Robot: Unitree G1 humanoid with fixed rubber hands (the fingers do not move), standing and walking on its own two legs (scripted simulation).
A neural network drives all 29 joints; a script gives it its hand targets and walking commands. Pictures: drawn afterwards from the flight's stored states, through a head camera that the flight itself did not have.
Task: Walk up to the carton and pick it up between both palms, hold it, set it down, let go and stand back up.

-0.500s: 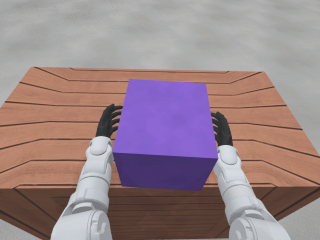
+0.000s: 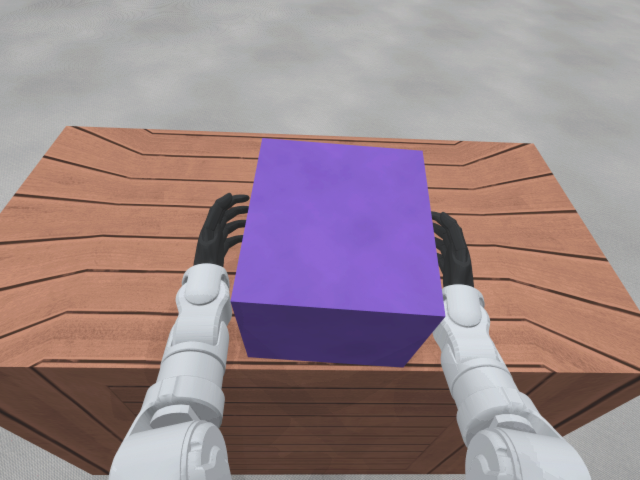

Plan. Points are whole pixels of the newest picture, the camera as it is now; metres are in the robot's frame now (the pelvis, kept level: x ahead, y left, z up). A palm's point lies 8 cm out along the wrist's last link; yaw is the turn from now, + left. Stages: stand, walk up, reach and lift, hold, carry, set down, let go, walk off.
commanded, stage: reach and lift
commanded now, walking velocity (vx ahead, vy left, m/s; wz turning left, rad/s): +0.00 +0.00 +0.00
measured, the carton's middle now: (334, 255) +0.41 +0.02 +0.05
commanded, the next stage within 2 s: none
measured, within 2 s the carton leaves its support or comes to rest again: neither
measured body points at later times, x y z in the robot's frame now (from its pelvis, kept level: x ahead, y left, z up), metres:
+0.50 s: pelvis +0.00 +0.00 +0.00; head +0.01 +0.04 +0.45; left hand +0.39 +0.18 +0.08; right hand +0.38 -0.14 +0.08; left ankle +0.01 +0.14 -0.75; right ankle -0.02 -0.13 -0.75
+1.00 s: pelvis -0.02 +0.00 +0.00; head -0.05 +0.04 +0.45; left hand +0.37 +0.17 +0.16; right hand +0.36 -0.15 +0.15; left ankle +0.01 +0.14 -0.75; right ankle -0.02 -0.13 -0.75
